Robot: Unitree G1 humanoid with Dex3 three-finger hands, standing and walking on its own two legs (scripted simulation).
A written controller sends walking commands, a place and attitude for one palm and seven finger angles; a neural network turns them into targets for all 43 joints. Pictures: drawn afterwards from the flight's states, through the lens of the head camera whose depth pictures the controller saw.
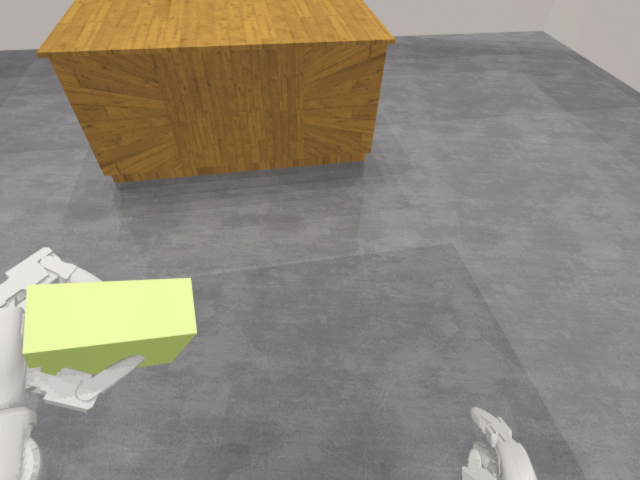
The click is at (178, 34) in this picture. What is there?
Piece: table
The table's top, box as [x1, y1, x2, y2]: [36, 0, 395, 57]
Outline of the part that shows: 36,53 38,57 380,44 394,43 395,39 362,0 75,0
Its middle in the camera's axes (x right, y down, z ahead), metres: -0.41 -0.94 +1.67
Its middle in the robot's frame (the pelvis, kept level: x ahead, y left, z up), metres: +1.85 +0.52 -0.12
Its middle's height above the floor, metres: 0.65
